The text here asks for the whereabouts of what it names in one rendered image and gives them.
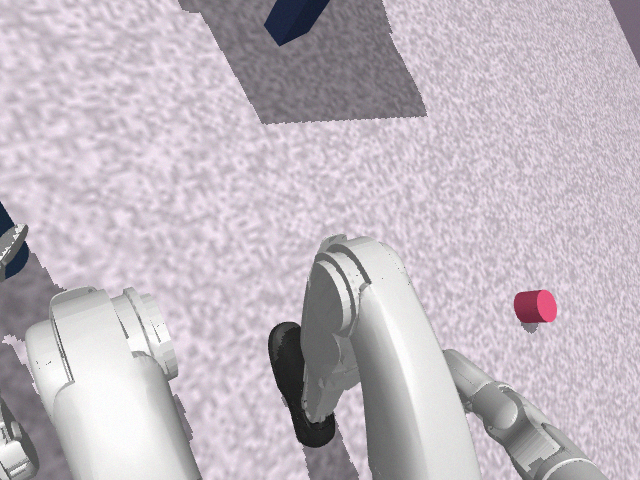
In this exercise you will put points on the left robot hand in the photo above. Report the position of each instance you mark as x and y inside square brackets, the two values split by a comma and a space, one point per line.
[10, 243]

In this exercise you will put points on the right robot hand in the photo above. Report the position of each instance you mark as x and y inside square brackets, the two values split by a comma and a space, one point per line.
[468, 377]

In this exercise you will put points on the right robot arm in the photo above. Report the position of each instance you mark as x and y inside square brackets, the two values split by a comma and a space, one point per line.
[538, 450]

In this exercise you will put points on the left robot arm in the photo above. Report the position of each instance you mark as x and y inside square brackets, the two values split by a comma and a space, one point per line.
[18, 456]

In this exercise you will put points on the right robot foot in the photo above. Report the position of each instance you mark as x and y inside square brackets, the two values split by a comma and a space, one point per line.
[288, 367]

